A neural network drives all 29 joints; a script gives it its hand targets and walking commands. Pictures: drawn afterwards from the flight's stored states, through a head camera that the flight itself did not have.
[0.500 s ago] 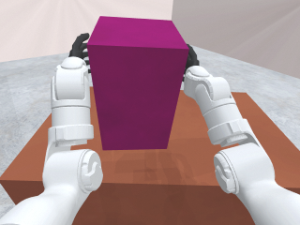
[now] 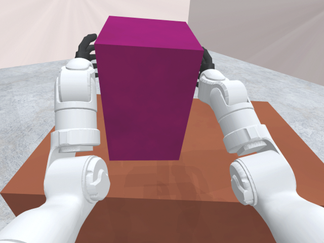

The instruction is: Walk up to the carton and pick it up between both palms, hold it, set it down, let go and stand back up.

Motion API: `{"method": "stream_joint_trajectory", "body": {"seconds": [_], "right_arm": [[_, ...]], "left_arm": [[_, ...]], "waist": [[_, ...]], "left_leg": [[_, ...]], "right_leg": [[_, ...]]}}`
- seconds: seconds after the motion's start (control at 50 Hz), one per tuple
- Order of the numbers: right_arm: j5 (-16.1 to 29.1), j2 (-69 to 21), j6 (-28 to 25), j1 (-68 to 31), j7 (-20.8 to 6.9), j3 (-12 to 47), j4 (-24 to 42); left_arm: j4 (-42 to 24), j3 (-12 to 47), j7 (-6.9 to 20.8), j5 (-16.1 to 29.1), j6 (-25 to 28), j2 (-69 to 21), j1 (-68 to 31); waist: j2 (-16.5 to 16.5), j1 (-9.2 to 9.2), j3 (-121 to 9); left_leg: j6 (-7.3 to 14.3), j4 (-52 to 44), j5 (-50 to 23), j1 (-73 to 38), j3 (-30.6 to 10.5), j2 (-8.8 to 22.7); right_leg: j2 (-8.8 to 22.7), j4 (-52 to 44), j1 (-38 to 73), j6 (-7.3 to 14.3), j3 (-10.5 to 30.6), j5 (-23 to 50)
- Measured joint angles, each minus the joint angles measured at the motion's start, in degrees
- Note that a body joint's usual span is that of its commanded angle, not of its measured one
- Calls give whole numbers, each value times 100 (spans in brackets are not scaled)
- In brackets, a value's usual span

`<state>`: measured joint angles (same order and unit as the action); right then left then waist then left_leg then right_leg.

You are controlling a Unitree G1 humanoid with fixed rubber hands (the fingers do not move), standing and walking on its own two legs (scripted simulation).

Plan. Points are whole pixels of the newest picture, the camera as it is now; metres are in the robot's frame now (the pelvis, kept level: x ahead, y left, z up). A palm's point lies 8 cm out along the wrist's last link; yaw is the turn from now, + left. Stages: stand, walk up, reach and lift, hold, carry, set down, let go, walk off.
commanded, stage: hold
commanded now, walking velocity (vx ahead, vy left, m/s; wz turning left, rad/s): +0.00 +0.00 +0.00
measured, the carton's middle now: (146, 93) +0.38 +0.01 +0.26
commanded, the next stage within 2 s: none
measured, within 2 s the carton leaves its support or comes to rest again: neither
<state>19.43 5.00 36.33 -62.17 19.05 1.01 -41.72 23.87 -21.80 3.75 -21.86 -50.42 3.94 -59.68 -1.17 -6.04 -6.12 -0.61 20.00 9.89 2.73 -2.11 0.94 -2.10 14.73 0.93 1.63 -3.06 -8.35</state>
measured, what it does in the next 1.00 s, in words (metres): stands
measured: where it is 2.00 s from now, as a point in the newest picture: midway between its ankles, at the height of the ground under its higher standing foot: outside the picture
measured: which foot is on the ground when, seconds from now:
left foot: down 0.00-1.00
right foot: down 0.00-1.00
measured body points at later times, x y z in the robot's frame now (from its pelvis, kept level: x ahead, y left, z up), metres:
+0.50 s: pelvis +0.00 +0.00 +0.00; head -0.09 +0.02 +0.44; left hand +0.38 +0.13 +0.32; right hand +0.37 -0.14 +0.31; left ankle +0.02 +0.12 -0.75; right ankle +0.01 -0.10 -0.75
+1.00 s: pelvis +0.01 +0.00 +0.00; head -0.09 +0.03 +0.44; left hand +0.39 +0.15 +0.33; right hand +0.37 -0.13 +0.31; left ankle +0.02 +0.12 -0.75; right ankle +0.01 -0.10 -0.75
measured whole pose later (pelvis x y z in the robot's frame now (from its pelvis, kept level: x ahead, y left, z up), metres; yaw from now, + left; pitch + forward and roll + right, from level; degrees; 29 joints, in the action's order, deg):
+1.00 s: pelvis +0.01 +0.00 +0.00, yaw +1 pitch -8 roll -1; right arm 21.3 5.2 37.8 -60.4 20.8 2.2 -38.2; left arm 20.7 -20.4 4.9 -21.7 -51.3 4.2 -57.3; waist -1.7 -7.7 -6.1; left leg -0.6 20.5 10.7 2.1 -2.9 0.7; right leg -2.3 14.1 2.3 1.5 -2.6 -8.8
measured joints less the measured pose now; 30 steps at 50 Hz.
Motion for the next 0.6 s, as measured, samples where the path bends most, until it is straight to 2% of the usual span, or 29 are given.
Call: {"method": "stream_joint_trajectory", "body": {"seconds": [0.18,0.38,0.6], "right_arm": [[88,19,20,104,69,94,167],[228,30,221,162,88,-18,358],[88,32,180,54,35,-5,217]], "left_arm": [[-148,46,11,56,0,-2,123],[-648,165,40,-44,-246,-129,452],[-347,-54,-32,3,-172,-128,166]], "waist": [[-57,-39,-12],[-6,-100,124],[65,90,49]], "left_leg": [[-2,40,41,-13,-28,3],[20,8,25,-102,74,-26],[-8,-91,-47,-55,159,24]], "right_leg": [[-15,-36,56,-2,-1,-8],[18,112,31,-27,115,-53],[-36,172,-122,22,220,-35]]}}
